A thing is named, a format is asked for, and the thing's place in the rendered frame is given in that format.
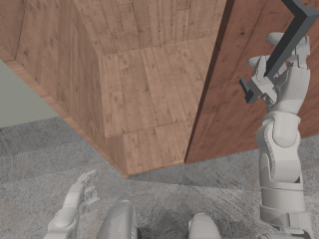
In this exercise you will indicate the robot left thigh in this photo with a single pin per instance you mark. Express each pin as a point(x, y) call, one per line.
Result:
point(119, 222)

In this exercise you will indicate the robot right thigh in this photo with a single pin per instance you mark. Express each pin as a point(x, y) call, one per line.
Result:
point(201, 226)

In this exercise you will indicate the robot right hand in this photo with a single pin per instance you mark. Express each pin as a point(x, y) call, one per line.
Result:
point(290, 83)

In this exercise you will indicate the left robot forearm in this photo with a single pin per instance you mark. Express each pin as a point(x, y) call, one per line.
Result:
point(64, 225)

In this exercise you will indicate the robot thigh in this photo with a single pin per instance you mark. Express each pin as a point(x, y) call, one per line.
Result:
point(201, 226)
point(119, 222)

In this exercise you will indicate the right robot forearm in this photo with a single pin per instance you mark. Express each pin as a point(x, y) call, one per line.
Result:
point(280, 175)

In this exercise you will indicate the wardrobe door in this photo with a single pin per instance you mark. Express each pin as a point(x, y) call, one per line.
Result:
point(225, 123)

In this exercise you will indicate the robot left hand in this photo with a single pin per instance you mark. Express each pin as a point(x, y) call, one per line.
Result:
point(84, 200)

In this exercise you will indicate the handle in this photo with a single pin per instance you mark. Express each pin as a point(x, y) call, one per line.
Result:
point(303, 20)

